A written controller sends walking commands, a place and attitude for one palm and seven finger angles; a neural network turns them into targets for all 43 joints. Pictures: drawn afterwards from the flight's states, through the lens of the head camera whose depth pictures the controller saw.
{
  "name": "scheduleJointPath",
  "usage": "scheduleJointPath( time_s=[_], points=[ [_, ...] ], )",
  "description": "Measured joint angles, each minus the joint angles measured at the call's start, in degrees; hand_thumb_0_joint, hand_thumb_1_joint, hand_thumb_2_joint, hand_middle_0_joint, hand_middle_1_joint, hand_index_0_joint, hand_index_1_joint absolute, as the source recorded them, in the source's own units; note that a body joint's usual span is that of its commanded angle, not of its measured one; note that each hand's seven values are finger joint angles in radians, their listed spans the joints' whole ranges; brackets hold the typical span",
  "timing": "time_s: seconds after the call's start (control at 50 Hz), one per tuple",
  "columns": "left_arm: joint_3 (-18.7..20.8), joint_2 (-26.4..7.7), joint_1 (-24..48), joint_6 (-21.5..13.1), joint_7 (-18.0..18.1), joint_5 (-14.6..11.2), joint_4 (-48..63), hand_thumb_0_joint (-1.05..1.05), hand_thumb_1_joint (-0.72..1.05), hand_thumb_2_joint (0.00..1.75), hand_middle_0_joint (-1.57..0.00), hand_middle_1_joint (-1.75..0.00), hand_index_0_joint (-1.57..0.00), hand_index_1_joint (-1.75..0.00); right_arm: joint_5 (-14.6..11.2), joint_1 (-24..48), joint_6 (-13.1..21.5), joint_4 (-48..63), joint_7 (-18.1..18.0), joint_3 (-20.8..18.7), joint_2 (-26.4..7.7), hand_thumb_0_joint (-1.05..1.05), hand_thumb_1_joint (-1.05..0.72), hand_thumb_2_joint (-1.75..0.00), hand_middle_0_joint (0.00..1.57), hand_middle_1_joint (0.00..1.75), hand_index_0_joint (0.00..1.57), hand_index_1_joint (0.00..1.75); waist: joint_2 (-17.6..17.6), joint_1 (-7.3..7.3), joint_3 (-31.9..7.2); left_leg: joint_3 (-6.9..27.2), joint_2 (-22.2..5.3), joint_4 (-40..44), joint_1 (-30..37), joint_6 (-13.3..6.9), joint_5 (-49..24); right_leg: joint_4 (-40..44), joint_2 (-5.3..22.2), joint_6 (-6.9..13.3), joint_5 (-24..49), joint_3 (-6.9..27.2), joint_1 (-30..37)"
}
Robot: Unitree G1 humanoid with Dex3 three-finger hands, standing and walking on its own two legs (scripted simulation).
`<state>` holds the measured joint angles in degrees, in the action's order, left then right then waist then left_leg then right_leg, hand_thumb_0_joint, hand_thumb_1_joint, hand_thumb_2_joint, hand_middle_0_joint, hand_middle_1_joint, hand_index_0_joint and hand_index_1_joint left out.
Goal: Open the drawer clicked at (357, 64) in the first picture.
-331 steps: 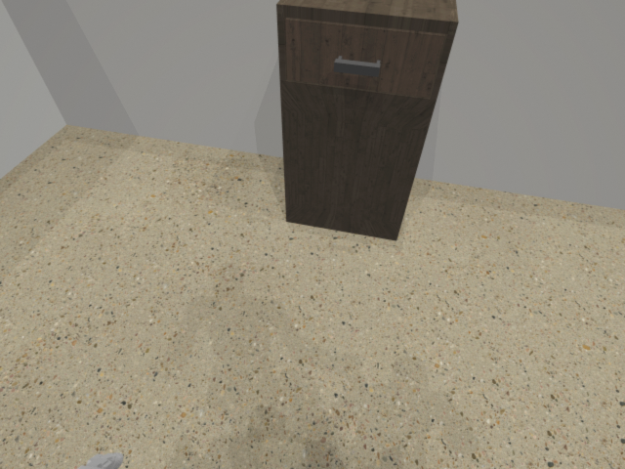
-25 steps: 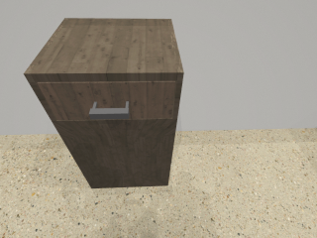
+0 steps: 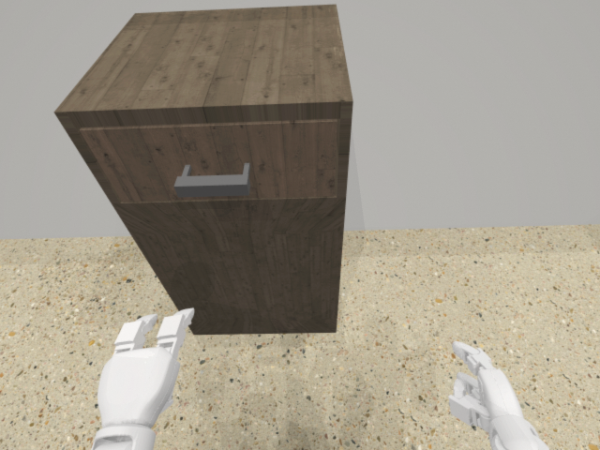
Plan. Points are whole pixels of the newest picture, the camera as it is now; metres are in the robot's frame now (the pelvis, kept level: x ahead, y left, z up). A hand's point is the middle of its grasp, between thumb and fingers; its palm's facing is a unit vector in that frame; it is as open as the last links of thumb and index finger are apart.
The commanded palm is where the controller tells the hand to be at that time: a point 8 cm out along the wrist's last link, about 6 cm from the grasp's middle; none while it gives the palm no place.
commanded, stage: raise the hand with hooked fingers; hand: left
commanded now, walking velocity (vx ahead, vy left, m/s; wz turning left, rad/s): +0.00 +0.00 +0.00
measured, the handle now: (215, 177) +0.56 +0.23 +0.03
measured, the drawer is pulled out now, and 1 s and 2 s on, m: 0.00 0.00 0.00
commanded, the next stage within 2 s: move the hooked fingers above the handle in 1.52 s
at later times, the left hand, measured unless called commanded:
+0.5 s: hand (141, 327) +0.25 +0.24 +0.04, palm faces +0.01 -0.11 -0.99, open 11.3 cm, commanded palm +0.23 +0.25 +0.11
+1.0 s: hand (113, 249) +0.31 +0.27 +0.12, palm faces +0.09 -0.07 -0.99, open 13.7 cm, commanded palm +0.28 +0.27 +0.18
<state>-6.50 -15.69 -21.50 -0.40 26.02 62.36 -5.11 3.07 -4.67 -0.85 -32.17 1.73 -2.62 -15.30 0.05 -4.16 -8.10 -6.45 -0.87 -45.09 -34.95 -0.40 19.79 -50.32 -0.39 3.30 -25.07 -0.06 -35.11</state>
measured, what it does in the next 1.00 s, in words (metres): stands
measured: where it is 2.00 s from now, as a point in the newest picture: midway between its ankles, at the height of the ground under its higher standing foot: outside the picture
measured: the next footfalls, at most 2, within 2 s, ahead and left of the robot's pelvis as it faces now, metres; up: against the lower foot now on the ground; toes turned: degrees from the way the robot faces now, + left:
none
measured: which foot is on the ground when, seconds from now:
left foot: down 0.00-1.00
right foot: down 0.00-1.00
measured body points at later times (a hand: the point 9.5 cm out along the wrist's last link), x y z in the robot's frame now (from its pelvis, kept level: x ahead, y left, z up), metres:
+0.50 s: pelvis +0.02 +0.00 +0.02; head +0.05 -0.04 +0.47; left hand +0.24 +0.24 +0.10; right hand +0.21 -0.22 -0.10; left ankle +0.03 +0.12 -0.70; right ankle +0.00 -0.08 -0.70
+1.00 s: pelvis +0.03 +0.02 +0.03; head +0.04 -0.02 +0.48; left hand +0.30 +0.27 +0.18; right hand +0.26 -0.17 -0.07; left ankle +0.03 +0.12 -0.70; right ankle +0.00 -0.08 -0.70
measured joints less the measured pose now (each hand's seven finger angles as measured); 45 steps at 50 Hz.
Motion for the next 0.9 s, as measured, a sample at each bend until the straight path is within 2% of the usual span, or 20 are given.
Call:
scheduleJointPath(
  time_s=[0.04,0.12,0.22,0.3,0.38,0.44,0.54,0.6,0.68,0.9],
  points=[
    [-0.31,-0.28,-1.1,0.5,1.16,0.86,0.22,0.0,0.61,0.77,-0.23,-0.49,-0.23,-0.49,0.2,0.86,-1.44,1.14,-0.38,-0.25,-0.06,0.01,-0.91,-0.9,0.2,0.3,0.2,0.3,0.3,-0.88,0.35,1.12,-0.07,-1.32,-0.87,0.29,0.4,-0.85,-0.02,0.38,-0.59,-1.12,-0.24],
    [0.8,-2.17,0.34,1.72,2.18,-0.12,-0.41,0.0,0.5,0.73,-0.24,-0.55,-0.24,-0.55,0.67,2.43,-2.51,0.77,-1.89,0.08,0.56,0.01,-0.91,-0.9,0.2,0.3,0.2,0.3,-0.17,-1.75,1.36,3.75,-0.13,-3.27,-1.31,0.69,1.04,-1.37,-0.11,1.03,-1.43,-3.72,0.87],
    [1.98,-4.84,6.8,3.49,-0.64,-3.12,-1.35,0.0,0.38,0.68,-0.26,-0.63,-0.26,-0.62,0.49,3.07,-2.52,-1.15,-3.1,2.0,2.48,0.01,-0.9,-0.9,0.2,0.3,0.2,0.3,-1.55,-1.15,2.69,5.86,-0.26,-2.66,0.69,0.97,0.89,0.74,-0.49,1.52,-1.1,-5.72,4.17],
    [1.87,-5.33,10.25,4.75,-5.1,-4.81,-1.14,0.0,0.29,0.64,-0.26,-0.69,-0.26,-0.68,-0.15,1.63,-2.91,-2.07,-3.27,3.7,3.9,0.01,-0.9,-0.9,0.2,0.3,0.2,0.3,-2.21,-0.21,3.1,5.42,-0.38,0.97,3.86,1.21,-0.29,4.26,-0.76,1.33,0.27,-5.18,7.02],
    [2.42,-5.36,9.52,4.0,-8.5,-5.6,0.95,0.0,0.2,0.61,-0.27,-0.75,-0.27,-0.74,-0.47,-0.81,-3.5,-2.63,-2.95,4.32,3.99,0.01,-0.9,-0.9,0.21,0.3,0.21,0.3,-2.55,0.64,3.3,4.03,-0.37,5.03,7.13,1.13,-1.44,7.65,-0.86,0.92,1.63,-3.72,9.46],
    [2.86,-5.39,8.09,2.93,-9.2,-5.63,2.87,0.0,0.13,0.58,-0.27,-0.79,-0.27,-0.79,-0.5,-2.54,-3.79,-3.11,-2.71,3.65,3.11,0.01,-0.9,-0.89,0.21,0.3,0.21,0.3,-2.78,0.85,3.74,3.28,-0.19,6.96,8.76,0.91,-1.86,9.28,-0.75,0.57,2.17,-2.94,10.72],
    [3.33,-5.73,7.75,2.27,-8.1,-5.41,4.56,0.0,0.02,0.53,-0.28,-0.87,-0.28,-0.86,-0.58,-4.12,-4.11,-4.39,-2.62,1.58,1.1,0.01,-0.9,-0.9,0.21,0.3,0.21,0.3,-3.12,0.63,4.44,3.08,0.35,7.99,9.8,0.38,-1.9,10.51,-0.27,-0.07,2.34,-2.71,11.9],
    [3.22,-5.91,9.1,3.17,-7.62,-5.57,4.8,0.0,-0.05,0.5,-0.29,-0.91,-0.29,-0.91,-0.83,-4.13,-4.27,-5.0,-2.63,0.55,0.21,0.01,-0.9,-0.9,0.21,0.3,0.2,0.3,-3.43,0.48,4.58,3.21,0.73,8.09,10.19,-0.01,-1.76,10.89,0.09,-0.47,2.3,-2.82,12.53],
    [2.37,-6.08,12.09,5.16,-8.78,-6.12,4.91,0.0,-0.14,0.46,-0.3,-0.97,-0.29,-0.97,-1.39,-3.24,-4.48,-5.12,-2.73,0.09,-0.15,0.01,-0.9,-0.9,0.2,0.3,0.2,0.3,-3.78,0.32,4.77,3.19,1.18,8.84,11.5,-0.48,-1.84,11.87,0.5,-0.97,2.49,-2.79,14.0],
    [0.42,-8.13,20.58,9.41,-16.78,-7.24,4.87,0.0,-0.39,0.35,-0.31,-1.13,-0.31,-1.13,-2.88,0.21,-6.12,-3.19,-2.64,2.73,1.73,0.01,-0.9,-0.9,0.2,0.3,0.2,0.3,-4.25,-0.12,5.5,3.09,1.9,13.91,17.16,-1.16,-3.78,17.31,0.96,-1.79,4.71,-2.63,19.83]
  ],
)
